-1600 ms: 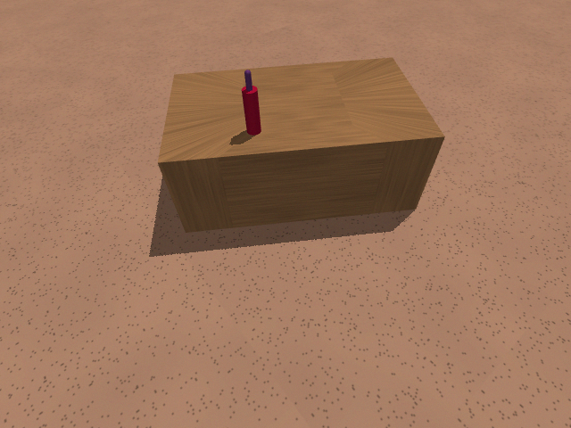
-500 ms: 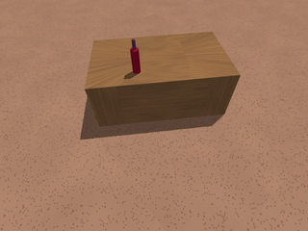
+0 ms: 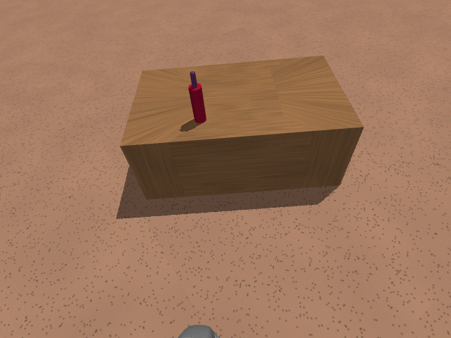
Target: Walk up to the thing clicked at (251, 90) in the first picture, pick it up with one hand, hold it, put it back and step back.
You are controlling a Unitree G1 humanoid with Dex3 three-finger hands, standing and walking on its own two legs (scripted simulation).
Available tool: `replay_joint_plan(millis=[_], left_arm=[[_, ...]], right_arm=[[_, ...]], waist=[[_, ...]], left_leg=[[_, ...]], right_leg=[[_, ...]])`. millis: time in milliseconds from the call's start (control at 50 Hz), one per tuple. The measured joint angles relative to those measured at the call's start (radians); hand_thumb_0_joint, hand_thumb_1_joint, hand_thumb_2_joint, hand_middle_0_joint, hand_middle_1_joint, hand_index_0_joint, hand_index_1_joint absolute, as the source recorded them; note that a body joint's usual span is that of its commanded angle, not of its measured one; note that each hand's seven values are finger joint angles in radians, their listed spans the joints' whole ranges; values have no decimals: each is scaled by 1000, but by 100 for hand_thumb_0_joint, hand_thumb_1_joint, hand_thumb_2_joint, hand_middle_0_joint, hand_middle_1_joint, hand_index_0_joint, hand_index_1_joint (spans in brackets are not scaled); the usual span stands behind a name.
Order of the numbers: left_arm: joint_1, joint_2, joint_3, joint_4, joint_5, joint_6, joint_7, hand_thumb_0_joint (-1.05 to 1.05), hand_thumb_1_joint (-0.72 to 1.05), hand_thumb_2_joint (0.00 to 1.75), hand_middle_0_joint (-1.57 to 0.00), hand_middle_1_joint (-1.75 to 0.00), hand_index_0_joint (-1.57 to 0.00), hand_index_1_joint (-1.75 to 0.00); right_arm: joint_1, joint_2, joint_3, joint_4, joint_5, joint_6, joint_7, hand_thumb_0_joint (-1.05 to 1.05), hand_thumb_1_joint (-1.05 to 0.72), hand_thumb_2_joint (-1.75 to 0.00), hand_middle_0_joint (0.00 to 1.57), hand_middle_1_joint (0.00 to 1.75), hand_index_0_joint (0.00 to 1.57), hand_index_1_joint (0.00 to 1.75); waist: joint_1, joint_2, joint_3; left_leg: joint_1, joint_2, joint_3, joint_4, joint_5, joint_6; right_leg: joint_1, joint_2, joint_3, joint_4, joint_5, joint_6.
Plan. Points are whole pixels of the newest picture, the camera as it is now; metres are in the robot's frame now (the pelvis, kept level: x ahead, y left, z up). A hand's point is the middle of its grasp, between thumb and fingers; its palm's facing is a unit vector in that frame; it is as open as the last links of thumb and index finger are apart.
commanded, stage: walk up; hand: left
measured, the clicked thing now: (196, 97) +1.07 +0.18 -0.23
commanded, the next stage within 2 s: none
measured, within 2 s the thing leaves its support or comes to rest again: neither
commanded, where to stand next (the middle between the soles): +0.63 -0.05 m, yaw +3 degrees
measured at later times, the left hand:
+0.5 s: hand (126, 283) +0.26 +0.27 -0.15, palm faces -0.02 -0.94 -0.33, open 7.4 cm
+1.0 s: hand (163, 214) +0.43 +0.21 -0.14, palm faces +0.04 -0.93 -0.37, open 7.4 cm
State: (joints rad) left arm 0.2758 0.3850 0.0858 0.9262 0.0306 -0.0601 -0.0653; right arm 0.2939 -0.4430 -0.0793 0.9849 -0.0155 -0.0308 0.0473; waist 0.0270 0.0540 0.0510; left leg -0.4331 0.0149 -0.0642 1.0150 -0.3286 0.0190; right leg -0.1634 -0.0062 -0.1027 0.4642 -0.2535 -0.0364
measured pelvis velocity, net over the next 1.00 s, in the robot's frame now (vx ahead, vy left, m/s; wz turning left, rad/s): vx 0.42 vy -0.07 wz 0.06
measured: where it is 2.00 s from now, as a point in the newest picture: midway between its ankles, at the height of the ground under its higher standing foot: (259, 249)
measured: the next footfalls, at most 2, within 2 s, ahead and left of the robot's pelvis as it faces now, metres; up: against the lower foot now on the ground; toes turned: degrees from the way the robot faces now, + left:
left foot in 0.26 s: +0.27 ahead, +0.12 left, +0.00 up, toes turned +6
right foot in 0.64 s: +0.43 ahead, -0.18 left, +0.00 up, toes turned -4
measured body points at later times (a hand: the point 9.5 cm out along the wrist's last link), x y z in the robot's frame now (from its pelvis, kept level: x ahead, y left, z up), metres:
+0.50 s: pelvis +0.22 -0.01 +0.00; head +0.24 +0.01 +0.44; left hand +0.26 +0.32 -0.13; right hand +0.32 -0.32 -0.10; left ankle +0.23 +0.12 -0.74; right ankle +0.27 -0.16 -0.69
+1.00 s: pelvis +0.42 -0.07 -0.01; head +0.45 -0.07 +0.44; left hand +0.43 +0.25 -0.11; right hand +0.53 -0.38 -0.12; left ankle +0.52 +0.07 -0.72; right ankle +0.39 -0.18 -0.74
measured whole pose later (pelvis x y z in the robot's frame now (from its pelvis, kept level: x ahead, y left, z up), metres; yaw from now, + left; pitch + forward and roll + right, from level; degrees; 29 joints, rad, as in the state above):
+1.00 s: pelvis +0.42 -0.07 -0.01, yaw +4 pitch -2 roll +0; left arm 0.37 0.41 0.05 0.81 0.02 -0.07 -0.06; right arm 0.27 -0.41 -0.05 0.85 -0.01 -0.05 0.07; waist 0.05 0.01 0.09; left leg -0.46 0.06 0.04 0.68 -0.25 0.02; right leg -0.17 -0.03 -0.12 0.54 -0.35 -0.03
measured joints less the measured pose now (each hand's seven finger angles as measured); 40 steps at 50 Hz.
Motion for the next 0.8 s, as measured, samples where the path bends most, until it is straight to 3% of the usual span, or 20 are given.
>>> replay_joint_plan(millis=[100, 220, 280, 340, 380, 440, 540, 640, 680, 740, 800], left_arm=[[49, -7, -8, -19, -4, -5, 1, 1, 90, 90, -21, -30, -21, -30], [91, 16, -14, -46, -2, 2, 0, 1, 90, 90, -21, -30, -21, -30], [105, 27, -23, -46, -10, 16, 9, 1, 90, 90, -21, -30, -21, -30], [90, 19, -37, -34, -18, 37, 20, 1, 90, 90, -21, -30, -21, -30], [79, 26, -42, -38, -22, 36, 20, 1, 90, 90, -21, -30, -21, -30], [59, 35, -35, -57, -21, 24, 10, 1, 90, 90, -21, -30, -21, -30], [28, 46, -21, -76, -8, 23, -16, 1, 90, 90, -21, -30, -21, -30], [16, 61, -4, -80, -1, 9, -30, 1, 90, 90, -21, -30, -21, -30], [9, 57, 7, -86, 5, -8, -20, 0, 90, 90, -21, -30, -21, -30], [4, 41, -2, -108, -7, -23, -5, 0, 90, 90, -21, -30, -21, -30], [20, 16, -19, -114, -17, -25, 8, 0, 90, 90, -21, -30, -21, -30]], right_arm=[[-15, 15, 5, -40, -5, -1, 21, 1, -91, -90, 20, 30, 21, 30], [-53, 39, 10, -74, -9, -2, 28, 1, -91, -90, 20, 30, 21, 30], [-78, 49, 5, -109, -19, -26, 16, 1, -91, -90, 20, 30, 21, 30], [-89, 59, 9, -158, -2, -46, 2, 1, -91, -90, 20, 30, 21, 30], [-79, 69, 19, -176, 11, -51, -7, 1, -91, -90, 20, 30, 21, 30], [-54, 69, 31, -184, 14, -56, -11, 1, -90, -90, 20, 30, 21, 30], [-7, 45, 31, -184, 6, -59, -5, 1, -90, -90, 20, 30, 21, 30], [43, 10, 21, -167, 5, -40, -1, 1, -90, -90, 20, 30, 21, 30], [55, -4, 15, -152, 3, -28, -8, 1, -90, -90, 20, 30, 21, 30], [39, -5, 19, -114, 8, -4, -20, 1, -91, -90, 20, 30, 21, 30], [19, -6, 25, -104, 18, -8, -16, 1, -91, -90, 20, 30, 21, 30]], waist=[[16, -15, 10], [39, -55, 36], [37, -97, 50], [9, -103, 56], [2, -114, 51], [-3, -122, 43], [-19, -103, 35], [-39, -66, 8], [-38, -23, 6], [-17, -10, 16], [-4, 5, 23]], left_leg=[[-64, 24, 17, -177, 74, -25], [-18, 43, 89, -412, 130, -7], [26, 8, 130, -433, 197, 15], [49, 2, 132, -387, 122, 19], [100, 0, 139, -424, 109, 15], [168, -1, 144, -481, 99, 7], [249, 13, 145, -513, 49, -8], [287, 48, 130, -431, -71, -38], [249, 85, 93, -277, -140, -10], [118, 31, 42, 37, -153, 6], [16, 15, 51, 99, -87, 8]], right_leg=[[95, 20, -24, -86, -18, -7], [165, 20, -43, -44, -133, 8], [119, -29, -29, 162, -237, 4], [-53, 6, 83, 539, -243, -13], [-153, 2, 120, 650, -197, -15], [-259, -47, 129, 607, -137, -2], [-330, -111, 107, 363, -43, 19], [-264, -98, 66, 170, 49, 6], [-248, -64, 33, 211, 35, 22], [-220, -58, 16, 245, -29, 13], [-152, -47, 3, 171, -26, 5]])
